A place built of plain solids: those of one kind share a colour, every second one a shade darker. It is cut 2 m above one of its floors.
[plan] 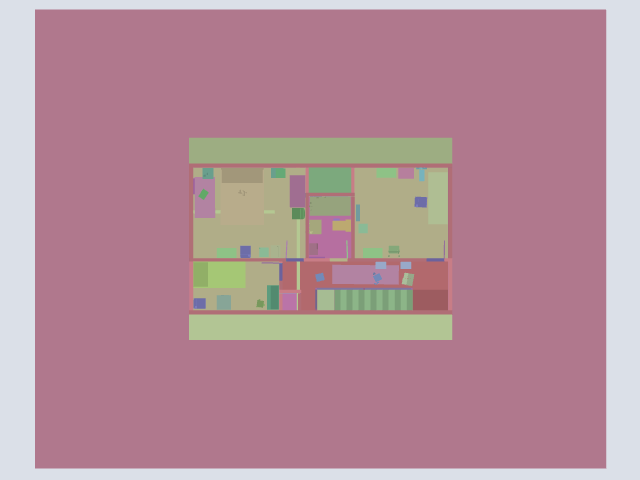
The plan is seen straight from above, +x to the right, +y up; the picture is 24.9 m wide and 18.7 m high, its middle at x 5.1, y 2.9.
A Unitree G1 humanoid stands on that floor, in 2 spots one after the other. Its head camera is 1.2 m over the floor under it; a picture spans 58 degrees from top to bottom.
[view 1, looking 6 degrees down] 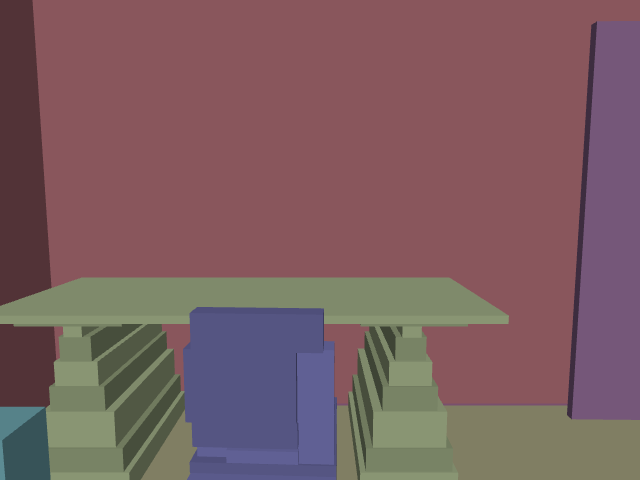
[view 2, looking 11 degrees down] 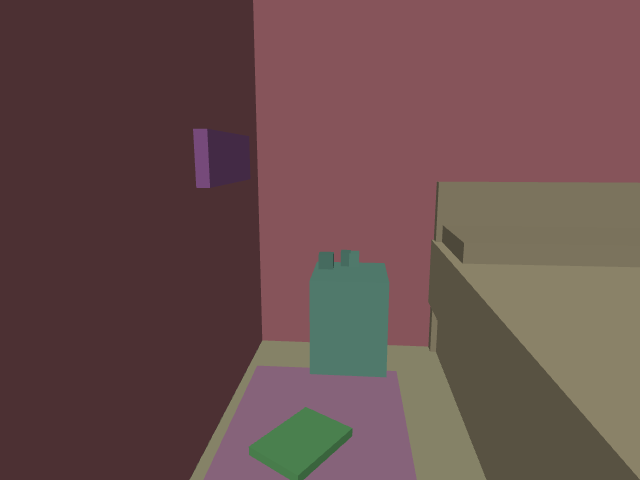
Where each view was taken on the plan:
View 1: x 7.72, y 4.22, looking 0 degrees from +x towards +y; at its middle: wall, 2.38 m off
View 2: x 0.78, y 3.08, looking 95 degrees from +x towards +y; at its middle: wall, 2.70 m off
